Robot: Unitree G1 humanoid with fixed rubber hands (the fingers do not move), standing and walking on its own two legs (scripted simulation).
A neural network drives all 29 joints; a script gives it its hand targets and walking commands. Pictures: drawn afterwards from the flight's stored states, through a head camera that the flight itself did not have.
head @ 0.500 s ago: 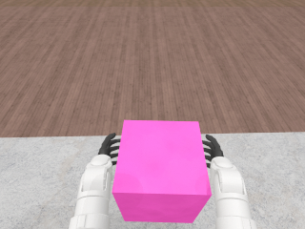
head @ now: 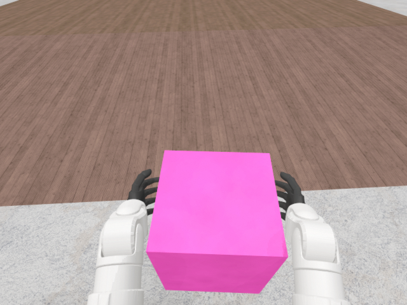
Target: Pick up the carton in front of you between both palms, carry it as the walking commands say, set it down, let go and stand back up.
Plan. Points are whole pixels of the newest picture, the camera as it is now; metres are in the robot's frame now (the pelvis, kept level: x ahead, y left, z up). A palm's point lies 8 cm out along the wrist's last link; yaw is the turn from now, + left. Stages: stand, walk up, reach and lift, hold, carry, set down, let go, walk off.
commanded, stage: carry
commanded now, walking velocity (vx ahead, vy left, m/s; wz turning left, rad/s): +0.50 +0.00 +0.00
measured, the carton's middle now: (214, 225) +0.29 +0.00 +0.02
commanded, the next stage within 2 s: none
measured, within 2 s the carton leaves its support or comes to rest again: neither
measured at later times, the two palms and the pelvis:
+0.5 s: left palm (159, 143) +0.47 +0.14 +0.10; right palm (282, 148) +0.46 -0.17 +0.10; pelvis +0.23 +0.00 +0.01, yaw -1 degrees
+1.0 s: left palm (178, 87) +0.78 +0.12 +0.10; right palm (265, 86) +0.79 -0.18 +0.10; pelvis +0.56 -0.03 +0.00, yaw +1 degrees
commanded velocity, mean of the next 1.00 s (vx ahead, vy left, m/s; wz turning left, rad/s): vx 0.50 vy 0.00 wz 0.00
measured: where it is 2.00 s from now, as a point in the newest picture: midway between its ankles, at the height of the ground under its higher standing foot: (217, 170)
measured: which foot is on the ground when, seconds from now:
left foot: up 0.00-0.18, down 0.20-0.58, up 0.60-1.00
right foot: down 0.00-0.22, up 0.24-0.56, down 0.58-1.00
